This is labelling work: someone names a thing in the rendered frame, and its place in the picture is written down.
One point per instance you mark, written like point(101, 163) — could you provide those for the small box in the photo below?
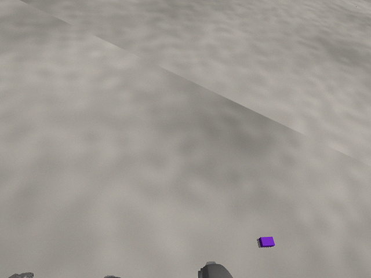
point(266, 242)

